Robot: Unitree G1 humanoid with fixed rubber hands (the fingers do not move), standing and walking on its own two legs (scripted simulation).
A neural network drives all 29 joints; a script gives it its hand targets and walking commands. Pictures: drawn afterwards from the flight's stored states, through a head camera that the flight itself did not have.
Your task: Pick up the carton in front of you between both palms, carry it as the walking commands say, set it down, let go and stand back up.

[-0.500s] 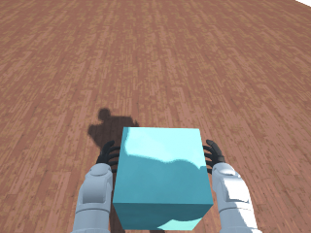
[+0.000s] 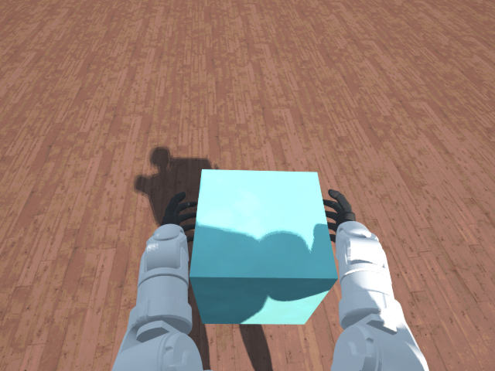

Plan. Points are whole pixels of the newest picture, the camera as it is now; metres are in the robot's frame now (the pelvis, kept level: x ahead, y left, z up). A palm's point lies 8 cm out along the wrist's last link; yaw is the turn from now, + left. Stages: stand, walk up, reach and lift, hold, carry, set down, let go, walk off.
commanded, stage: set down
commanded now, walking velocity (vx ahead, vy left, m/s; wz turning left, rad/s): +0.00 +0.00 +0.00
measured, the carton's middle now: (256, 252) +0.34 -0.01 -0.05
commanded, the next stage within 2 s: none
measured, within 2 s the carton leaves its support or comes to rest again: neither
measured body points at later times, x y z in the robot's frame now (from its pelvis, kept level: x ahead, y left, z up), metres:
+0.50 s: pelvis -0.01 -0.02 -0.12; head +0.20 -0.01 +0.28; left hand +0.40 +0.13 -0.20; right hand +0.40 -0.17 -0.19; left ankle +0.07 +0.09 -0.72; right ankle +0.04 -0.13 -0.72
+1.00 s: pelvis -0.04 -0.02 -0.25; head +0.24 +0.00 +0.10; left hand +0.44 +0.14 -0.36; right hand +0.44 -0.17 -0.35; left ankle +0.07 +0.09 -0.72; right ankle +0.04 -0.13 -0.72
